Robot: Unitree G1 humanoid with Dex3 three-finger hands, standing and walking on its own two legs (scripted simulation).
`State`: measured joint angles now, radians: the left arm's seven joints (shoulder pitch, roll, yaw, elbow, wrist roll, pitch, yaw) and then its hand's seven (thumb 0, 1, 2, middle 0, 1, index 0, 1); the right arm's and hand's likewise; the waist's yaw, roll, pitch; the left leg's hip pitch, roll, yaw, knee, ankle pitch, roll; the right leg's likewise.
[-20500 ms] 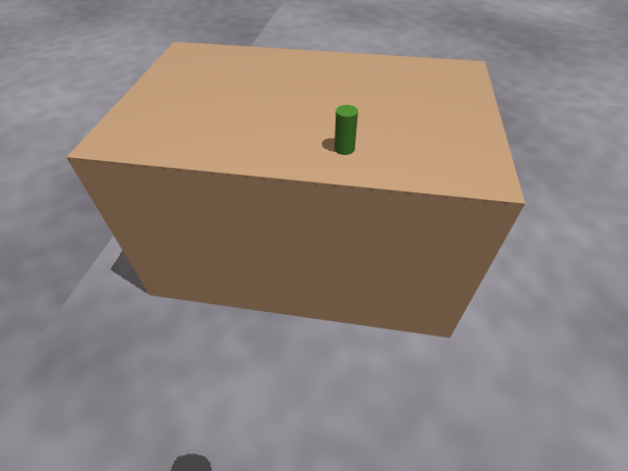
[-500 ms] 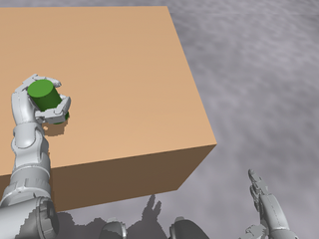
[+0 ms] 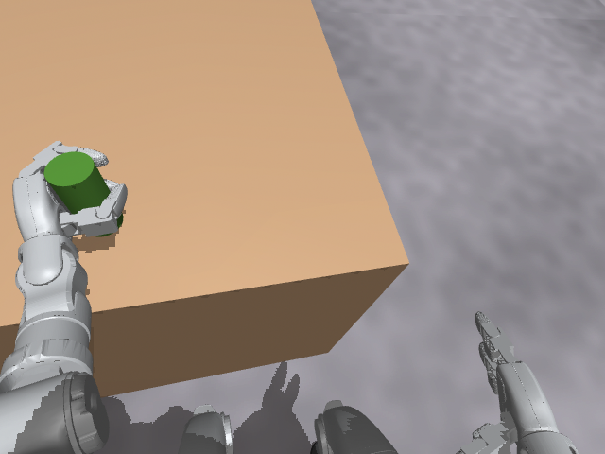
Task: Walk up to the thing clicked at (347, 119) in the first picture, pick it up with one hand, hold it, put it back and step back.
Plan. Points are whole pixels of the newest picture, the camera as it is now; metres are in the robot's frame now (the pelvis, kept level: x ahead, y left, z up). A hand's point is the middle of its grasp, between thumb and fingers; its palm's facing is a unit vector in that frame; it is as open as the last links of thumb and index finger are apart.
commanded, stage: lower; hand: left
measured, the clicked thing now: (88, 197) +0.46 +0.23 +0.02
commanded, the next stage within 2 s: loosen in 0.12 s
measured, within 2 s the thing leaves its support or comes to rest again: neither
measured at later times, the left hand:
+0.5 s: hand (100, 200) +0.46 +0.21 +0.02, palm faces +0.21 -0.98 +0.00, open 8.2 cm
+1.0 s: hand (66, 177) +0.47 +0.24 +0.06, palm faces +0.25 -0.97 -0.01, open 16.8 cm
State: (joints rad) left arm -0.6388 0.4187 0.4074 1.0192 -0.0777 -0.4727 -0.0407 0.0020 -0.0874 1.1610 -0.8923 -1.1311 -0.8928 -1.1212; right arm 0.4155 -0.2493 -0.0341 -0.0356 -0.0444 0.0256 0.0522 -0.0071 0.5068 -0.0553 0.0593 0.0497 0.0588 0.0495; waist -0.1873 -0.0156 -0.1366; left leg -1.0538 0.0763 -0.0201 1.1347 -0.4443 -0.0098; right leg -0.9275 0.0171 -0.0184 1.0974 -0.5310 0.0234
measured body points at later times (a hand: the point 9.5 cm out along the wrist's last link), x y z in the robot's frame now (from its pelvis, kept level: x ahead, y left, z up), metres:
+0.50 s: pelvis +0.00 +0.00 -0.01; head +0.11 +0.04 +0.42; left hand +0.45 +0.26 +0.02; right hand +0.15 -0.25 +0.00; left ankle +0.05 +0.12 -0.65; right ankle -0.01 -0.14 -0.65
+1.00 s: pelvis +0.00 +0.00 +0.00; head +0.11 +0.05 +0.44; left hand +0.45 +0.29 +0.06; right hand +0.16 -0.26 +0.01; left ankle +0.05 +0.12 -0.65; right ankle -0.01 -0.14 -0.65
